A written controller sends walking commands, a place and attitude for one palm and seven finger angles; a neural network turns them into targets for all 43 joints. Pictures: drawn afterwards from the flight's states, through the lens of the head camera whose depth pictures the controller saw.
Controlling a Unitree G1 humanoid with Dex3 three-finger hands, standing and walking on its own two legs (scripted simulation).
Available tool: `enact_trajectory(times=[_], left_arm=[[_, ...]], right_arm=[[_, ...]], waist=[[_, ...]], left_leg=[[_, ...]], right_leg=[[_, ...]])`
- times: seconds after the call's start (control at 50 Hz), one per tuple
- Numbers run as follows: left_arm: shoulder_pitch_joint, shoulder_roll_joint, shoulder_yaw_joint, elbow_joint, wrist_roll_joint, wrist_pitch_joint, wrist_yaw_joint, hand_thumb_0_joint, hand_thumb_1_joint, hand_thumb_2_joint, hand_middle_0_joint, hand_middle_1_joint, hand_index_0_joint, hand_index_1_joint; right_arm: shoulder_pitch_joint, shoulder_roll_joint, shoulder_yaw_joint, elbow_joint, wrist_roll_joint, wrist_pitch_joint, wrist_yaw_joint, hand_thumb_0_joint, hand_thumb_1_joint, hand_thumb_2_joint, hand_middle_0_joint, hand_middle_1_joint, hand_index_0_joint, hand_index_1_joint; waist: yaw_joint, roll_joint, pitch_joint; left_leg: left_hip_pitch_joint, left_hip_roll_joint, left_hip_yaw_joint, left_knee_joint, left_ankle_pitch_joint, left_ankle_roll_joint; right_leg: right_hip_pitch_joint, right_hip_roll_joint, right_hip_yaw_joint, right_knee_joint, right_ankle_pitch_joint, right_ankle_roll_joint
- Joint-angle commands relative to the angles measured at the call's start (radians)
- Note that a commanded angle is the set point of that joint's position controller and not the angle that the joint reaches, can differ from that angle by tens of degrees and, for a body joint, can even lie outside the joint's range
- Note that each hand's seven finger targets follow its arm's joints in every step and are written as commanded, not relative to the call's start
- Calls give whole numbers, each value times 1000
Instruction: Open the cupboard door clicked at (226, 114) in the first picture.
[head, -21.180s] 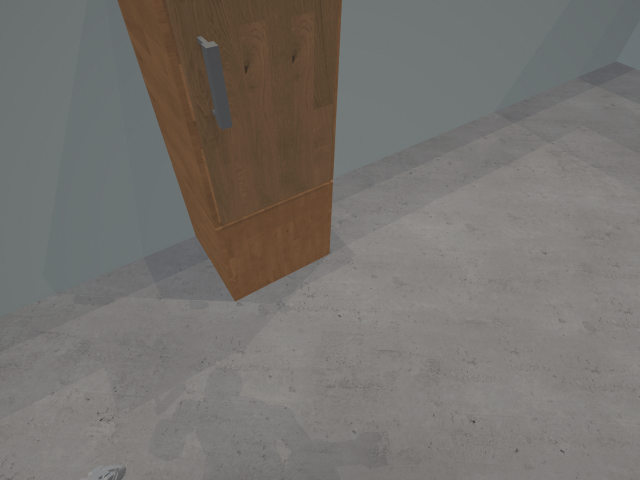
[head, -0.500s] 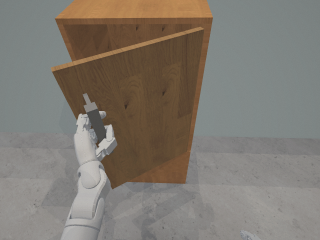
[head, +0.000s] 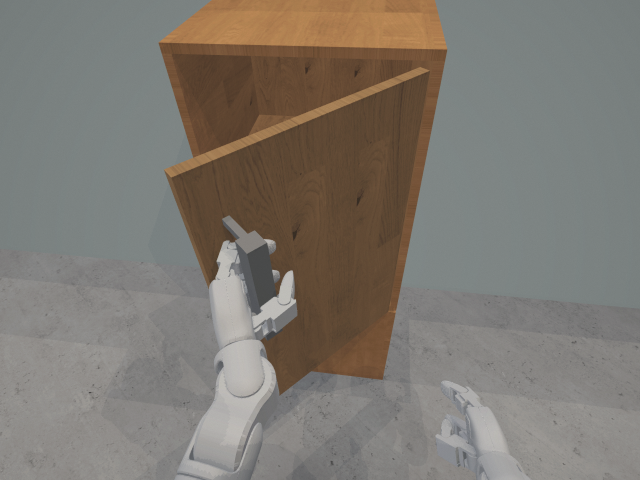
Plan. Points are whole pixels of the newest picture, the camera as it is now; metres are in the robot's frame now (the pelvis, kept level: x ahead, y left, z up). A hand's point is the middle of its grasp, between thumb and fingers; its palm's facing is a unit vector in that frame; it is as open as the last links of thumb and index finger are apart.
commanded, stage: open thumb and fingers to let go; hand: left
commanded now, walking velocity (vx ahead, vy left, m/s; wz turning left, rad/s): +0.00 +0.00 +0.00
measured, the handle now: (251, 280) +0.33 +0.12 +0.10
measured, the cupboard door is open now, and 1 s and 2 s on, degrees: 47 48 49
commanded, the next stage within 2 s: slide the hand sideways off the handle in 0.60 s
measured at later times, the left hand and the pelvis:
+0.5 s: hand (284, 297) +0.31 +0.07 +0.10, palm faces +0.35 -0.94 -0.01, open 14.4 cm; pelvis -0.01 +0.01 +0.00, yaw -1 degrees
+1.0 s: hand (276, 317) +0.28 +0.08 +0.10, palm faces -0.14 -0.99 +0.01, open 16.2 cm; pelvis -0.02 +0.03 +0.00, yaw -1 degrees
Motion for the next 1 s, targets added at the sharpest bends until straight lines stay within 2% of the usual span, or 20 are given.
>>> enact_trajectory(times=[0.0,0.08,0.1,0.16,0.2,0.24,0.34,0.46,0.56,0.68,0.7,0.72,0.74,0.78,0.8,0.84,0.88,0.9,0.94,0.98], left_arm=[[-277,-32,11,-171,13,-63,-25,0,60,540,-340,-1260,-340,-1260],[-285,-21,27,-189,5,-68,-27,0,-220,420,-320,-1230,-320,-1230],[-279,-34,18,-163,3,-65,-27,0,-290,390,-315,-1222,-315,-1222],[-312,-30,24,-166,6,-74,-13,0,-500,300,-300,-1200,-300,-1200],[-325,-8,43,-161,6,-82,-4,0,-500,300,-300,-1200,-300,-1200],[-330,-26,28,-165,13,-93,5,0,-500,300,-283,-1100,-283,-1100],[-359,-41,13,-128,20,-105,21,0,-500,300,-242,-850,-242,-850],[-361,-59,-6,-122,38,-112,32,0,-500,300,-192,-550,-192,-550],[-399,-68,-14,-110,38,-109,38,0,-500,300,-150,-300,-150,-300],[-383,-116,-54,-118,49,-103,47,0,-500,300,-150,-300,-150,-300],[-377,-58,-235,-73,107,-140,-153,0,-500,300,-150,-300,-150,-300],[-454,33,-151,-149,75,-183,-258,0,-500,300,-150,-300,-150,-300],[-469,79,-132,-178,59,-209,-340,0,-500,300,-150,-300,-150,-300],[-472,88,-143,-141,-3,-227,-490,0,-500,300,-150,-300,-150,-300],[-466,74,-139,-116,-60,-219,-551,0,-500,300,-150,-300,-150,-300],[-472,68,-74,-100,-162,-198,-587,0,-500,300,-150,-300,-150,-300],[-403,63,-26,-108,-199,-179,-567,0,-500,300,-150,-300,-150,-300],[-351,60,-16,-107,-201,-172,-553,0,-500,300,-150,-300,-150,-300],[-293,89,18,-160,-183,-173,-512,0,-500,300,-150,-300,-150,-300],[-259,104,16,-187,-142,-171,-478,0,-500,300,-150,-300,-150,-300]], right_arm=[[-88,-85,-37,-134,3,-31,-12,0,-900,-900,200,300,200,300],[-93,-87,-36,-143,2,-29,-14,0,-900,-900,200,300,200,300],[-97,-87,-36,-142,3,-31,-14,0,-900,-900,200,300,200,300],[-95,-89,-38,-141,2,-39,-13,0,-900,-900,200,300,200,300],[-97,-92,-42,-137,4,-44,-14,0,-900,-900,200,300,200,300],[-91,-91,-47,-134,1,-53,-11,0,-900,-900,200,300,200,300],[-83,-97,-52,-128,2,-65,-7,0,-900,-900,200,300,200,300],[-72,-97,-57,-125,-1,-71,-2,0,-900,-900,200,300,200,300],[-77,-99,-54,-122,1,-73,3,0,-900,-900,200,300,200,300],[-72,-94,-56,-125,0,-75,15,0,-900,-900,200,300,200,300],[-6,-128,-49,-98,2,-73,19,0,-900,-900,200,300,200,300],[8,-127,-54,-129,13,-78,7,0,-900,-900,200,300,200,300],[6,-126,-52,-141,16,-84,-7,0,-900,-900,200,300,200,300],[10,-126,-34,-157,34,-105,-20,0,-900,-900,200,300,200,300],[1,-130,-27,-168,46,-115,-26,0,-900,-900,200,300,200,300],[-25,-129,-15,-178,63,-143,-36,0,-900,-900,200,300,200,300],[-27,-131,-15,-182,67,-168,-31,0,-900,-900,200,300,200,300],[-32,-130,-15,-183,69,-176,-22,0,-900,-900,200,300,200,300],[-18,-132,-22,-189,64,-185,-7,0,-900,-900,200,300,200,300],[-7,-133,-26,-195,58,-182,7,0,-900,-900,200,300,200,300]], waist=[[-30,-118,-161],[-23,-139,-185],[-24,-137,-154],[-22,-136,-161],[-17,-135,-162],[-16,-109,-181],[-25,-132,-156],[-21,-106,-176],[-32,-106,-146],[-27,-106,-177],[-103,-162,-96],[-79,-112,-180],[-67,-78,-226],[-78,-72,-190],[-81,-56,-162],[-68,-90,-119],[-40,-111,-132],[-24,-81,-124],[-9,-87,-151],[-13,-111,-135]], left_leg=[[-58,13,-5,-75,187,1],[-66,14,1,-80,185,3],[-66,16,-3,-82,177,4],[-70,15,-1,-84,160,4],[-77,14,-1,-85,148,4],[-65,16,4,-82,152,4],[-72,16,5,-85,127,5],[-61,19,6,-87,156,3],[-64,21,0,-86,133,1],[-52,29,-9,-81,174,-9],[-41,28,-15,-80,188,2],[-33,23,-9,-73,196,6],[-14,20,-3,-66,202,10],[-20,17,-13,-69,169,11],[-22,18,-18,-76,145,9],[-52,19,-36,-94,72,4],[-62,21,-44,-109,65,-5],[-60,23,-46,-115,78,-10],[-58,30,-43,-114,118,-21],[-69,36,-34,-111,125,-21]], right_leg=[[170,-92,146,-127,161,59],[199,-98,160,-136,165,64],[179,-96,156,-144,142,62],[173,-98,164,-153,89,62],[174,-98,170,-163,50,59],[166,-96,167,-155,44,56],[131,-89,154,-158,-14,56],[128,-80,134,-131,29,48],[92,-74,125,-130,-7,47],[81,-61,94,-83,43,40],[44,-64,117,-59,127,43],[70,-65,117,-41,159,40],[100,-67,125,-33,182,39],[85,-62,118,-35,158,37],[70,-58,116,-43,127,35],[48,-50,103,-62,28,42],[57,-47,87,-57,0,43],[51,-45,79,-49,5,41],[62,-45,74,-30,38,42],[59,-46,79,-30,44,43]])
